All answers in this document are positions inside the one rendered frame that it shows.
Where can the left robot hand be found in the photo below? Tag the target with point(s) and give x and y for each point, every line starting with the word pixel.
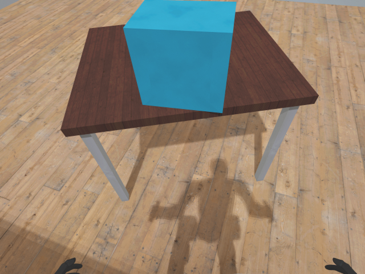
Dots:
pixel 67 266

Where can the right robot hand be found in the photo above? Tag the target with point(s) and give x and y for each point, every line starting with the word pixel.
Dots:
pixel 341 267

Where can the carton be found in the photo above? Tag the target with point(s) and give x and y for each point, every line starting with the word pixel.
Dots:
pixel 180 52

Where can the table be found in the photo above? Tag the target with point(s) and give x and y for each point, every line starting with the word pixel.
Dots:
pixel 105 95

